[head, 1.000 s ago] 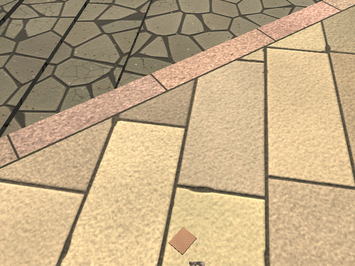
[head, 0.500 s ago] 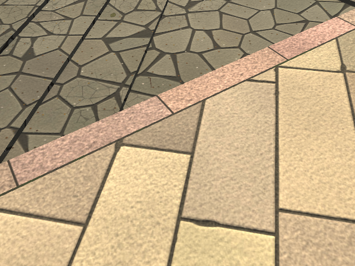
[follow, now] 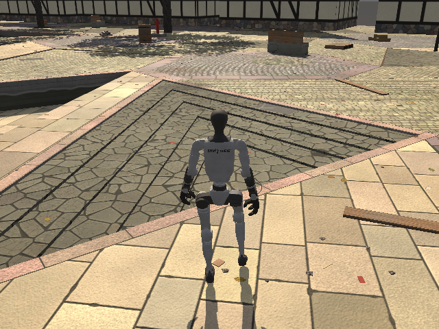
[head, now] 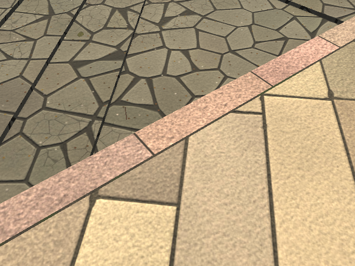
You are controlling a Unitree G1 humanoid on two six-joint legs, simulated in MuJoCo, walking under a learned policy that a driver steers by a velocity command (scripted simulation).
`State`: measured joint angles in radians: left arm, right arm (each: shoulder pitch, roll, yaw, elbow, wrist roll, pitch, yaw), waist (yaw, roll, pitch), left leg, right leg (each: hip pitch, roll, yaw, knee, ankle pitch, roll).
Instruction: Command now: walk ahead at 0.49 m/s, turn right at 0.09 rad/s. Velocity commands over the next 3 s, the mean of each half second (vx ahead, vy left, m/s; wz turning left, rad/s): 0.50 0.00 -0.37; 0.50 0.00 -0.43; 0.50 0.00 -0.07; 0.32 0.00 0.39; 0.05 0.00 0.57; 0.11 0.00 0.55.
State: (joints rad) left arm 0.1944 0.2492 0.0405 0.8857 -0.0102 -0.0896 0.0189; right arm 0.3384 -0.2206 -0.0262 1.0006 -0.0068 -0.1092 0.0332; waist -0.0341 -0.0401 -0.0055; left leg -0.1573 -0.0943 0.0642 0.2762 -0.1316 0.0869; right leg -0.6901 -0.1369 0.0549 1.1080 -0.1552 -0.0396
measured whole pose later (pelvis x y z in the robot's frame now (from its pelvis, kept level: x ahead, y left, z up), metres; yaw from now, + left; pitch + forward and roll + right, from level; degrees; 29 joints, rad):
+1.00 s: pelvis +0.57 -0.13 +0.00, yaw -25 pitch +2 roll +1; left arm 0.28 0.27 0.05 0.75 -0.01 -0.06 0.00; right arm 0.27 -0.25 -0.05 0.83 0.00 -0.11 0.02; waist -0.02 -0.05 0.00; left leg -0.26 -0.05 0.02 0.39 -0.16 0.05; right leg -0.53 -0.03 0.06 1.12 -0.32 -0.04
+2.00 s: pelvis +0.99 -0.34 -0.02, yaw -11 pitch +2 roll -1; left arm 0.17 0.28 0.04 0.77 0.04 -0.02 0.02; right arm 0.16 -0.28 -0.07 0.70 -0.01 -0.02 0.01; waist 0.00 -0.02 0.09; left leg -0.47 -0.09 -0.02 0.52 -0.09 0.08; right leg -0.47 -0.02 0.01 1.24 -0.48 0.03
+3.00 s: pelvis +1.06 -0.30 +0.00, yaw +23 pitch +2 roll +0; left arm 0.29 0.28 0.04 0.77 0.07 -0.09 0.00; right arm 0.30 -0.28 -0.06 0.73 -0.05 -0.14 0.05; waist 0.01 -0.01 -0.02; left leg -0.14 -0.04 0.01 0.40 -0.30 0.07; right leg -0.39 -0.07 -0.02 0.96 -0.41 -0.04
